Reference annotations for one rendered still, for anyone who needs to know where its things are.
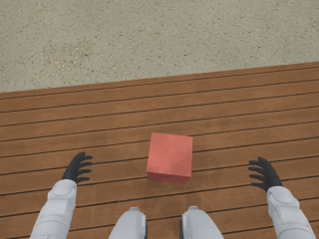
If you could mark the left robot forearm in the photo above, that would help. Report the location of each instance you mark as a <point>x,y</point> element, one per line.
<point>55,217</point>

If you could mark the robot left hand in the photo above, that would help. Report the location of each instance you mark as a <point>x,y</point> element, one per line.
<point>72,172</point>

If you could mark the right robot thigh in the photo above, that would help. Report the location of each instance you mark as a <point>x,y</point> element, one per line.
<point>196,224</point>

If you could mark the robot right hand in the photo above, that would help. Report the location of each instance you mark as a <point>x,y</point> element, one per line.
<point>270,177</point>

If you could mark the right robot forearm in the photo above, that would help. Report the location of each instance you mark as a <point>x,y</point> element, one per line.
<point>288,220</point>

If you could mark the right robot shin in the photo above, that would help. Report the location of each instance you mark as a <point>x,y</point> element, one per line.
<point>190,208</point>

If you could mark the carton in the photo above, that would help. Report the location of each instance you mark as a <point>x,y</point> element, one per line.
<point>170,158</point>

